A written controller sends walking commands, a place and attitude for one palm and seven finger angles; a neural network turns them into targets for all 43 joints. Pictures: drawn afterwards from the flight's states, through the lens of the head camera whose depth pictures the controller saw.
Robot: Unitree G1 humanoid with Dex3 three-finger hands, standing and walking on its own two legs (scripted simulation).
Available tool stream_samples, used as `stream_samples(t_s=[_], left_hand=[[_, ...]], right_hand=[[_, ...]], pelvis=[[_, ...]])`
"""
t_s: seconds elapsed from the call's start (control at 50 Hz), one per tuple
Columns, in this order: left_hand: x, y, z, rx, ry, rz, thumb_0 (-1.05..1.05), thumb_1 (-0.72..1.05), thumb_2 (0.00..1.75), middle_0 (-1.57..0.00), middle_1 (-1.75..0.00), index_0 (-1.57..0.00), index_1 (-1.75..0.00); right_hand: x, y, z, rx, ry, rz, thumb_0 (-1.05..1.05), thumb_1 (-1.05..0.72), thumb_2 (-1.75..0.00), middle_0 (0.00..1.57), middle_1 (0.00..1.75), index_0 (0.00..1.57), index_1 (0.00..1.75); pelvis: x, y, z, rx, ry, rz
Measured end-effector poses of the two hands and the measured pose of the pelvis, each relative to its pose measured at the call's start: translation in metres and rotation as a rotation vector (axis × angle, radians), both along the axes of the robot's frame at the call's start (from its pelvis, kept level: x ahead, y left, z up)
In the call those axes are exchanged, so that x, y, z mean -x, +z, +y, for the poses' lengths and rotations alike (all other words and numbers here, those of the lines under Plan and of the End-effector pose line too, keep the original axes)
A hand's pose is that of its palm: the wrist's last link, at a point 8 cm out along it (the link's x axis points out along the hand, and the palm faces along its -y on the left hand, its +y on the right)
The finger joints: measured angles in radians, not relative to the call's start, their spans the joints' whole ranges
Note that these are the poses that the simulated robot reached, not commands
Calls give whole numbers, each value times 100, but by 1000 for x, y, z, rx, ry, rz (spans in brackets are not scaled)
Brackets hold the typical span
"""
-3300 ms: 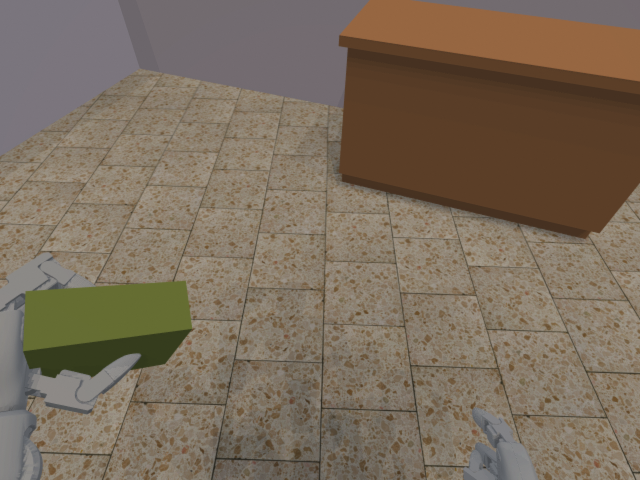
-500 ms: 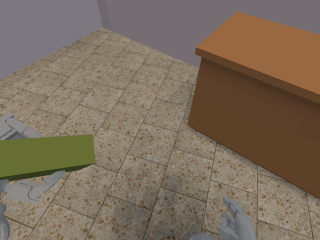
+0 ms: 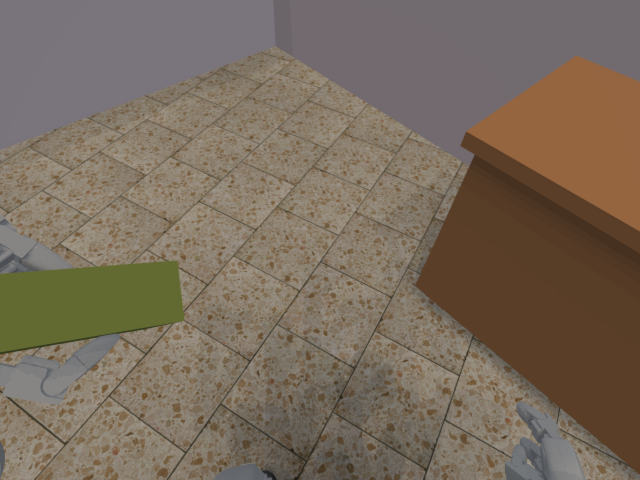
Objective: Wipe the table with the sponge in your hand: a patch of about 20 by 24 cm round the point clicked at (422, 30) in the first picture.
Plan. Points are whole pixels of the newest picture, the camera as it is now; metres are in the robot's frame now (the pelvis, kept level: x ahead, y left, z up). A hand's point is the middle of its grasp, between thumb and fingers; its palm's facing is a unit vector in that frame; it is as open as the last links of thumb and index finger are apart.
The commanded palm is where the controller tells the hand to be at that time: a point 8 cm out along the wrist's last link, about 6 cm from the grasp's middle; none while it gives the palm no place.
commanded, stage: walk to a spot facing it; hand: left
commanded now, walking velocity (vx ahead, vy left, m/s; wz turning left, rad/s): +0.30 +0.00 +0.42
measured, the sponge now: (108, 306) +0.23 +0.20 +0.18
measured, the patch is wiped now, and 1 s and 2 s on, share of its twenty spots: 0.00 0.00 0.00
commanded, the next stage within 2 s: turn to face it in 0.62 s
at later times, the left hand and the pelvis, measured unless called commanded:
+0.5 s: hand (79, 281) +0.25 +0.23 +0.18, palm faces +0.62 -0.67 -0.41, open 9.1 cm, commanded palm +0.17 +0.26 +0.19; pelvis +0.10 -0.05 +0.01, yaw +16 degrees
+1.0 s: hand (27, 286) +0.23 +0.25 +0.20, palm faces +0.71 -0.58 -0.41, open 9.1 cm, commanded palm +0.18 +0.27 +0.19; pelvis +0.13 -0.05 +0.01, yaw +21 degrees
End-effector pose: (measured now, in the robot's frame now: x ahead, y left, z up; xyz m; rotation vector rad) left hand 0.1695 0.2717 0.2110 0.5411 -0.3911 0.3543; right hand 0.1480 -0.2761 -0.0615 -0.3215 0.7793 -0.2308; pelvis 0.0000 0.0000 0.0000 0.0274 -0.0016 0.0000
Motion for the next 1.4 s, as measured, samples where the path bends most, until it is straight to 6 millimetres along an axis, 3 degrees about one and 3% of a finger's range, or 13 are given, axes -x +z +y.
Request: stream_samples(t_s=[0.12,0.26,0.34,0.42,0.58,0.72,0.84,0.92,1.0,1.1,1.2,1.3,1.4], left_hand=[[-31,-10,16,5,26,-8,-1,-43,105,-84,-139,-84,-139],[-17,15,-4,-27,77,36,-1,-43,105,-84,-139,-84,-139],[-13,12,-9,-44,202,63,-1,-43,105,-84,-139,-84,-139],[-19,-7,-11,49,309,84,-1,-43,105,-84,-139,-84,-139],[-30,-10,-15,84,318,150,-1,-43,105,-84,-139,-84,-139],[-22,0,14,1,337,50,-1,-43,105,-84,-139,-85,-139],[-15,-9,32,15,383,37,-1,-43,105,-84,-139,-85,-139],[-5,-1,16,45,397,34,-1,-43,105,-84,-139,-85,-139],[-3,5,0,46,423,28,-1,-43,105,-84,-139,-85,-138],[-22,-6,-18,53,448,52,-1,-43,105,-85,-139,-85,-138],[-53,-18,-43,133,351,107,-1,-43,105,-85,-138,-85,-138],[-70,-7,-66,74,199,130,-1,-43,105,-85,-138,-85,-138],[-69,4,-67,10,145,108,-1,-43,105,-85,-138,-85,-138]], right_hand=[[-46,-12,51,-142,49,-45,1,-91,-90,19,30,20,30],[-77,-16,94,-278,185,-13,1,-90,-90,20,30,21,30],[-100,-31,89,-301,254,17,1,-90,-89,20,30,21,30],[-128,-43,68,-240,323,64,1,-90,-89,20,30,21,30],[-186,-8,27,-76,323,42,2,-90,-90,20,30,20,30],[-225,5,47,1,353,-41,1,-91,-90,19,30,20,30],[-223,-2,101,-133,431,-24,1,-91,-90,19,30,20,30],[-213,-1,128,-216,506,-12,1,-90,-90,20,30,20,30],[-208,-5,136,-282,550,-22,1,-90,-89,20,30,21,30],[-214,-22,112,-327,541,-51,1,-90,-89,20,30,21,30],[-210,-17,52,-251,430,-31,1,-90,-89,20,30,21,30],[-190,-3,-12,-153,278,-25,1,-90,-90,20,30,21,30],[-159,6,-55,-77,177,6,1,-91,-90,19,30,20,30]], pelvis=[[-18,-4,-1,21,63,-15],[-50,12,-17,48,118,7],[-71,6,-35,38,161,-3],[-84,3,-47,14,227,-23],[-107,19,-50,-24,318,-9],[-121,0,-27,2,364,13],[-122,2,-30,25,406,-17],[-126,11,-36,39,398,-21],[-130,13,-47,39,373,-26],[-131,1,-69,29,327,-40],[-124,9,-83,-10,265,-21],[-118,15,-91,-19,215,7],[-108,16,-93,-15,158,32]])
